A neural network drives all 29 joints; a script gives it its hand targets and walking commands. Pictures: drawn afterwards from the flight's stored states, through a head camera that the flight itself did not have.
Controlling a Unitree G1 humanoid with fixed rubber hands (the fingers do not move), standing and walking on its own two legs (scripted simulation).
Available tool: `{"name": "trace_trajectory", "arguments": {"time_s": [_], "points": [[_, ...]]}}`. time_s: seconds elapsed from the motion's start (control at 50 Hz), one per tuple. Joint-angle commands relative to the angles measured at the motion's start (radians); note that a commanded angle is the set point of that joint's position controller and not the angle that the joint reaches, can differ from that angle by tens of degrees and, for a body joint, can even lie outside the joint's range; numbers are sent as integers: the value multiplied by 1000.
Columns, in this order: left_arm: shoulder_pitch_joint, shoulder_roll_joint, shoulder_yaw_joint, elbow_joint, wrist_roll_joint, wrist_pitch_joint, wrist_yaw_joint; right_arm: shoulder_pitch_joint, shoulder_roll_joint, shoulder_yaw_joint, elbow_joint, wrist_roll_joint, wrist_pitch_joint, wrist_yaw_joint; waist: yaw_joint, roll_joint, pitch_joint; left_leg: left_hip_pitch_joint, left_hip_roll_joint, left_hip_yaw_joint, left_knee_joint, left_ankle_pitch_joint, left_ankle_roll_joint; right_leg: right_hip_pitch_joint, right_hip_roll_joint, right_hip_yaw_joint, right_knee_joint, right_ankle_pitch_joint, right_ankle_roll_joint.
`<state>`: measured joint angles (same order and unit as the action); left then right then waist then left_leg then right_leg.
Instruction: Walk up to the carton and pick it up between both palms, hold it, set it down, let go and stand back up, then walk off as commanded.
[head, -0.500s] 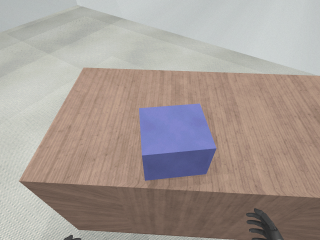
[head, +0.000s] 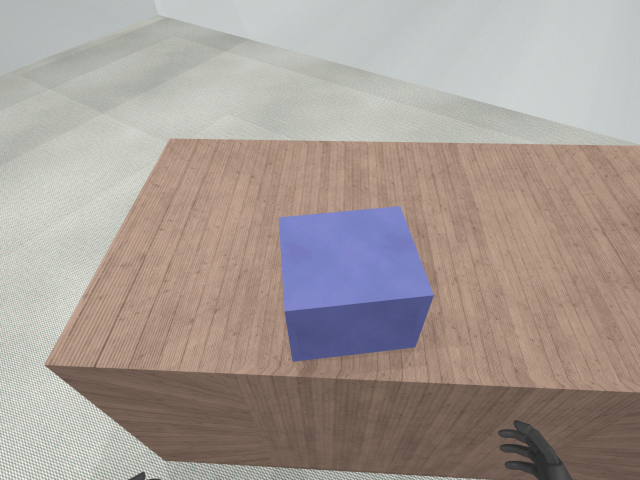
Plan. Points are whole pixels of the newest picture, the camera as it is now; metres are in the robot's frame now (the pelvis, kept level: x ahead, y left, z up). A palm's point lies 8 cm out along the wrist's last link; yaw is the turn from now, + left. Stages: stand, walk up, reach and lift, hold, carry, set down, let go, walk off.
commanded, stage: stand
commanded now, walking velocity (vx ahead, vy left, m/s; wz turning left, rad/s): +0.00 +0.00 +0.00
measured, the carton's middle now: (347, 282) +0.45 +0.02 -0.06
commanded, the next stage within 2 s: walk off in 1.44 s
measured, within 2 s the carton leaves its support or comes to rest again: neither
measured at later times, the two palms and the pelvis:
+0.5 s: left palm out of the picture +0.06 +0.28 -0.09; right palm out of the picture +0.16 -0.25 -0.09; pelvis -0.01 +0.00 +0.00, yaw +0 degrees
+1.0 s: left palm out of the picture +0.05 +0.28 -0.09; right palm out of the picture +0.14 -0.25 -0.09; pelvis -0.02 +0.00 +0.00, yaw +0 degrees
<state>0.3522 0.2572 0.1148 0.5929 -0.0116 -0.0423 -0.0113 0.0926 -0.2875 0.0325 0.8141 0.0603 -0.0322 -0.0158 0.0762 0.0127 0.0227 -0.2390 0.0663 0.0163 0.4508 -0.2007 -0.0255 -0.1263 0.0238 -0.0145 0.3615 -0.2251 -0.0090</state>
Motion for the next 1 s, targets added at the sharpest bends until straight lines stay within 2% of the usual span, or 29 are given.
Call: {"name": "trace_trajectory", "arguments": {"time_s": [0.0, 0.04, 0.06, 0.1, 0.12, 0.14, 0.16, 0.18, 0.2, 0.22, 0.24, 0.28, 0.34, 0.36, 0.4, 0.44, 0.46, 0.52, 0.56, 0.64, 0.68, 0.7, 0.76, 0.82, 0.88, 0.92, 0.94, 0.96, 0.98], "points": [[3, 236, 33, 29, 27, -26, -1, 63, -222, -89, -81, -90, -26, -7, -73, -19, -118, 135, 60, -75, -5, 250, 68, -2, -131, 52, -5, 229, -5], [26, 234, 35, 32, 30, -28, -4, 74, -230, -92, -72, -83, -21, -6, -66, 4, -124, 132, 63, -68, -1, 230, 74, 11, -135, 61, -9, 209, -11], [-5, 218, 29, 31, 31, -25, 1, 56, -235, -96, -84, -85, -22, -9, -79, 19, -103, 146, 58, -66, -4, 234, 62, -24, -132, 63, -9, 206, -7], [6, 225, 31, 27, 33, -31, -2, 54, -236, -92, -74, -87, -19, -4, -61, -8, -121, 133, 69, -69, -2, 243, 70, 3, -135, 54, -13, 214, -8], [19, 237, 34, 33, 29, -27, 0, 63, -230, -95, -78, -89, -21, -3, -76, -8, -109, 150, 61, -65, -4, 233, 67, -17, -137, 57, -10, 209, -9], [7, 229, 27, 34, 27, -29, -2, 64, -239, -95, -78, -87, -22, -7, -74, 25, -135, 151, 66, -67, -3, 237, 72, -4, -136, 64, -18, 205, -11], [2, 243, 36, 30, 29, -29, 0, 39, -213, -87, -82, -88, -23, -4, -67, 5, -107, 115, 58, -66, -12, 221, 66, 0, -135, 47, -8, 219, -8], [20, 232, 33, 30, 27, -29, -1, 62, -221, -87, -77, -85, -22, -4, -68, 42, -119, 126, 59, -66, -6, 190, 67, 3, -141, 66, -9, 188, -14], [15, 236, 31, 38, 28, -27, -2, 46, -223, -93, -75, -83, -25, -5, -75, 36, -106, 137, 60, -63, -19, 178, 61, -18, -144, 69, -20, 169, -13], [18, 230, 30, 38, 28, -27, -3, 44, -239, -94, -74, -92, -23, 1, -60, 33, -120, 140, 65, -69, -16, 182, 68, -2, -140, 64, -18, 163, -17], [0, 236, 28, 37, 32, -29, -6, 56, -221, -91, -77, -82, -19, 0, -78, -3, -111, 135, 66, -73, -23, 165, 60, -17, -144, 59, -19, 143, -14], [0, 219, 25, 36, 27, -27, -4, 43, -238, -96, -80, -87, -23, -4, -72, -6, -104, 147, 72, -72, -11, 219, 67, -29, -141, 60, -17, 178, -14], [-3, 223, 22, 45, 27, -32, -4, 67, -244, -92, -66, -89, -25, -3, -75, 31, -106, 132, 66, -68, -16, 205, 58, -5, -143, 72, -17, 172, -15], [4, 240, 27, 47, 29, -30, -3, 74, -235, -90, -58, -84, -29, -4, -78, 3, -94, 140, 71, -69, -20, 187, 60, -17, -141, 72, -16, 195, -16], [10, 240, 27, 47, 25, -31, -6, 51, -227, -84, -69, -85, -20, -2, -72, 9, -102, 146, 73, -70, -20, 186, 61, -25, -139, 65, -17, 133, -13], [-14, 227, 22, 50, 28, -27, -4, 56, -250, -95, -66, -86, -20, -3, -77, 16, -109, 152, 75, -65, -12, 211, 67, -22, -140, 65, -8, 196, -21], [-4, 232, 25, 49, 26, -30, -4, 56, -245, -92, -69, -81, -23, -3, -77, 44, -131, 140, 79, -67, -20, 216, 67, -1, -146, 60, -12, 188, -17], [-14, 230, 19, 56, 25, -32, -4, 64, -246, -90, -62, -78, -28, -4, -83, -1, -131, 153, 83, -82, -24, 231, 64, -4, -142, 62, -11, 191, -15], [-7, 222, 20, 57, 29, -33, -5, 64, -247, -89, -61, -81, -23, -2, -74, 35, -114, 151, 74, -67, -21, 209, 58, -16, -144, 70, -21, 158, -17], [-5, 233, 21, 70, 20, -32, -3, 52, -236, -80, -55, -85, -24, 3, -68, 26, -104, 146, 76, -77, -32, 185, 64, -23, -149, 75, -27, 148, -20], [-12, 226, 15, 71, 25, -30, -4, 55, -244, -83, -55, -82, -28, 1, -73, -18, -115, 151, 80, -80, -35, 181, 59, -13, -146, 63, -21, 184, -20], [-7, 222, 14, 67, 23, -33, -4, 42, -237, -82, -61, -88, -26, 5, -62, 6, -112, 132, 73, -76, -38, 168, 59, 1, -147, 65, -21, 150, -18], [1, 235, 21, 76, 20, -31, -3, 56, -232, -82, -52, -84, -28, 3, -69, -10, -104, 146, 75, -77, -39, 184, 59, -22, -147, 74, -21, 173, -19], [4, 235, 18, 75, 20, -32, -1, 54, -242, -85, -49, -82, -26, 2, -70, 29, -106, 145, 74, -78, -36, 179, 59, -15, -152, 82, -20, 159, -22], [-14, 238, 17, 79, 23, -34, -7, 78, -242, -85, -29, -82, -22, 0, -81, 0, -90, 145, 87, -79, -43, 150, 60, -33, -150, 81, -28, 122, -19], [-3, 226, 10, 81, 20, -27, -7, 61, -261, -87, -38, -80, -25, 2, -82, 53, -72, 148, 82, -79, -42, 133, 55, -63, -150, 77, -48, 92, -16], [-26, 231, 10, 78, 27, -30, -5, 69, -235, -80, -36, -73, -26, 4, -91, 18, -92, 146, 85, -86, -52, 104, 48, -55, -144, 74, -46, 76, -15], [-23, 227, 13, 78, 25, -28, -7, 54, -238, -80, -34, -80, -20, 3, -77, 17, -73, 116, 83, -81, -58, 88, 52, -36, -148, 74, -54, 55, -13], [-20, 246, 16, 80, 24, -30, -5, 60, -235, -82, -45, -80, -24, 7, -87, 22, -79, 127, 77, -86, -64, 96, 46, -47, -145, 73, -39, 72, -17]]}}
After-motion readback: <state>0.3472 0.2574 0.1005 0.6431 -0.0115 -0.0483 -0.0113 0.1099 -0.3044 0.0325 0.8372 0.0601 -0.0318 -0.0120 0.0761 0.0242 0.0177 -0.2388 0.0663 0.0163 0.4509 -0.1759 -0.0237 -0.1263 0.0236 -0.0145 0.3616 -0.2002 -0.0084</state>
